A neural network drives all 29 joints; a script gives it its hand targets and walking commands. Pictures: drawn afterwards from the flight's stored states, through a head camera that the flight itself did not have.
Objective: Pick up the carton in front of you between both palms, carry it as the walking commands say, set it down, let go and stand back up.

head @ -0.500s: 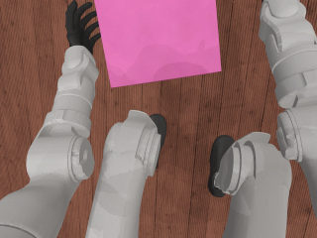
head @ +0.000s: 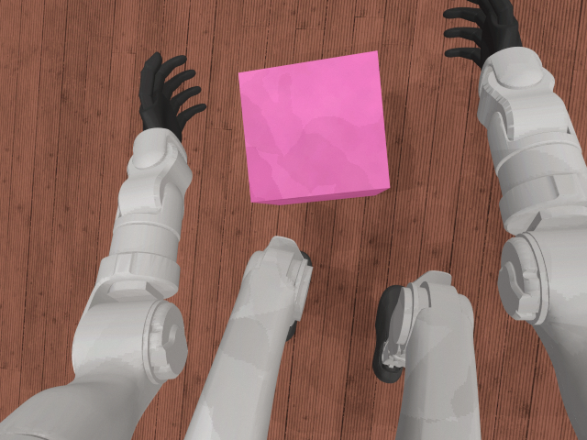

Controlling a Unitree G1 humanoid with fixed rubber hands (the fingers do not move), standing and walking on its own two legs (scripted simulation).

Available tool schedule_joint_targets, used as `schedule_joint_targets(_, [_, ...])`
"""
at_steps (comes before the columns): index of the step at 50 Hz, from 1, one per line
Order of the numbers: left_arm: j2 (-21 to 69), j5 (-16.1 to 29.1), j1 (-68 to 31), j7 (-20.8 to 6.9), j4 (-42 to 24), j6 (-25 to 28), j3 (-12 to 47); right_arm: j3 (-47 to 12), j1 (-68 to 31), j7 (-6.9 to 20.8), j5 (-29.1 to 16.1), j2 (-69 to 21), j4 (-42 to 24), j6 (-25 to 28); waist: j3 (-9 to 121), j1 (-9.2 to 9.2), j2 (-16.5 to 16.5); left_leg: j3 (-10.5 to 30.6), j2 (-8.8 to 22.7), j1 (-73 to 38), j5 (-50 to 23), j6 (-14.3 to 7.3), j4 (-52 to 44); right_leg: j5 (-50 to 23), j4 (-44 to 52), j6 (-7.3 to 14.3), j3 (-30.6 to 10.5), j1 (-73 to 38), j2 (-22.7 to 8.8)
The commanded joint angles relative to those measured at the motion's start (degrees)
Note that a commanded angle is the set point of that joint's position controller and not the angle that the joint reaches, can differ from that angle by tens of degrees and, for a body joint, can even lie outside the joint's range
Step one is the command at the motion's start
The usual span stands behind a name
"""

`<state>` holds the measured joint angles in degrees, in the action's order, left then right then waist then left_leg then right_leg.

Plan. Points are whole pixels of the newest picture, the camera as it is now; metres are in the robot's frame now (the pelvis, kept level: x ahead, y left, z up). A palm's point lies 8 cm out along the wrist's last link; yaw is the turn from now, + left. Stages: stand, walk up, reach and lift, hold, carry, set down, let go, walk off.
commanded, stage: set down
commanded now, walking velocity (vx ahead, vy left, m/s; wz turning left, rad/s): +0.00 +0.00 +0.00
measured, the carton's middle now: (318, 144) +0.48 +0.10 -0.36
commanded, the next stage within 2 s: let go in 0.46 s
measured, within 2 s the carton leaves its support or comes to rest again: neither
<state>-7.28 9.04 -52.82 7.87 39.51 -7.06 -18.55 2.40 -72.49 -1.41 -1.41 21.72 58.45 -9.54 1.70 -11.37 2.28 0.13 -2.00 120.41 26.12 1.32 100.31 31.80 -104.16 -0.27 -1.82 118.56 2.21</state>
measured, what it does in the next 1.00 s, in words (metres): rises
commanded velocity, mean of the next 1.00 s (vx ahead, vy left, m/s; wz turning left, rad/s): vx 0.00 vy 0.00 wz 0.00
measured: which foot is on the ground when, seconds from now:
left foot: down 0.00-1.00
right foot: down 0.00-1.00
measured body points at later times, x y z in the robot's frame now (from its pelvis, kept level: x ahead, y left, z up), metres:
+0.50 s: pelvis +0.03 -0.01 +0.13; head +0.30 -0.01 +0.48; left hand +0.43 +0.27 +0.04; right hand +0.57 -0.11 +0.03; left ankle +0.12 +0.12 -0.45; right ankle +0.09 -0.12 -0.45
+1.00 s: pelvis +0.09 +0.01 +0.25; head +0.26 +0.00 +0.67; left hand +0.35 +0.26 +0.17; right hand +0.42 -0.17 +0.14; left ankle +0.12 +0.12 -0.45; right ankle +0.09 -0.12 -0.45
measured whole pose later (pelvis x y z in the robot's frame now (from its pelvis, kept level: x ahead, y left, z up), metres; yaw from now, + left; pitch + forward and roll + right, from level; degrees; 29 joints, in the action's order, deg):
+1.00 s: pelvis +0.09 +0.01 +0.25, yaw -2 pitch +24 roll +0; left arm -11.4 1.5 -5.0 -7.5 27.2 -2.1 -5.1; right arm 7.9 -14.9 -6.9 5.8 6.4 32.9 -3.9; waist 3.3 -7.5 -1.5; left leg 0.5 -1.1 50.7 17.0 -0.7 44.0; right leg 19.7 -44.2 -0.9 -3.2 48.3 1.5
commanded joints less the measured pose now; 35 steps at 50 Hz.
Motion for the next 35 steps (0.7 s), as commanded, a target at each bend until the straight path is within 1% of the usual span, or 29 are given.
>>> schedule_joint_targets(1, [-7.35, -0.12, -6.93, -0.7, -8.15, 0.05, -1.7, 0.59, -16.06, 0.02, 0.86, 4.05, -9.76, -0.22, 62.72, -3.75, 10.09, -6.51, -1.64, -34.55, -19.21, 3.29, -12.07, -11.17, 12.18, 0.82, 3.03, -37.62, 3.12])
schedule_joint_targets(5, [-7.39, -0.6, -5.26, -1.73, -9.16, -1.1, -2.58, 0.89, -14.42, 0.17, 1.65, 3.1, -11.72, -1.86, 62.56, -3.72, 10.83, -7.04, -1.87, -35.33, -19.87, 3.23, -15.63, -13.22, 15.92, 0.41, 2.76, -42.34, 3.26])
schedule_joint_targets(9, [-7.11, -1.45, -3.76, -2.74, -9.02, -1.68, -3.39, 1.49, -12.18, 0.43, 2.44, 2.14, -11.38, -2.77, 60.52, -3.64, 10.31, -7.21, -1.92, -37.03, -20.43, 3.24, -19.4, -14.49, 20.12, 0.2, 2.3, -45.09, 3.23])
schedule_joint_targets(14, [-6.95, -2.61, -2.29, -3.81, -8.71, -1.61, -4.27, 2.16, -10.11, 0.69, 3.23, 1.22, -10.58, -2.87, 58.89, -3.81, 9.5, -7.17, -1.84, -40.4, -21.78, 3.21, -24.45, -16.33, 25.74, 0.0, 1.55, -49.19, 3.06])
schedule_joint_targets(19, [-7.0, -3.47, -1.17, -4.78, -8.79, -1.23, -4.93, 2.72, -9.09, 0.91, 3.87, 0.57, -10.76, -2.61, 58.64, -4.13, 9.36, -6.9, -1.66, -44.3, -23.64, 3.05, -30.0, -19.07, 31.46, -0.15, 0.68, -55.21, 2.74])
schedule_joint_targets(22, [-6.56, -4.02, -0.77, -5.44, -7.16, -0.92, -5.35, 3.1, -8.36, 1.19, 4.36, -0.37, -9.39, -2.36, 55.59, -4.2, 9.31, -6.66, -1.36, -44.87, -23.19, 3.04, -33.24, -19.16, 34.82, -0.26, 0.07, -56.71, 2.33])
schedule_joint_targets(26, [-5.31, -5.42, 1.89, -6.72, -6.56, -0.2, -4.88, 5.3, -4.04, 0.88, 6.4, -1.87, -8.59, -1.65, 55.17, -2.85, 7.97, -6.27, -1.18, -49.17, -24.17, 3.15, -36.92, -20.69, 39.34, -0.22, -0.17, -59.28, 2.09])
schedule_joint_targets(28, [-5.13, -6.37, 5.67, -7.6, -7.06, 0.34, -4.47, 6.44, 0.52, 0.22, 7.65, -3.35, -9.75, -1.31, 57.24, -2.33, 7.38, -6.14, -1.29, -53.14, -26.39, 2.99, -38.68, -23.22, 41.55, -0.28, -0.05, -62.23, 2.2])
schedule_joint_targets(30, [-5.41, -7.46, 10.37, -8.71, -8.33, 1.06, -3.8, 7.31, 6.23, -0.84, 8.81, -5.55, -12.23, -0.87, 59.29, -1.91, 6.83, -5.97, -1.49, -57.35, -28.85, 2.73, -40.54, -26.36, 43.74, -0.45, -0.04, -66.08, 2.36])
schedule_joint_targets(33, [-6.28, -8.85, 17.53, -10.72, -11.24, 2.11, -2.07, 8.24, 15.52, -3.02, 9.99, -9.18, -17.92, 0.17, 59.75, -0.87, 5.88, -5.42, -1.72, -63.65, -31.1, 2.0, -43.84, -30.42, 47.34, -0.82, -0.21, -71.46, 2.48])
schedule_joint_targets(35, [-7.39, -9.7, 21.35, -12.23, -13.18, 2.67, -0.51, 8.59, 20.97, -4.74, 10.35, -11.24, -22.55, 1.04, 57.16, -0.08, 4.99, -4.86, -1.74, -67.52, -30.83, 1.36, -46.11, -30.59, 50.13, -1.05, -0.23, -73.65, 2.51])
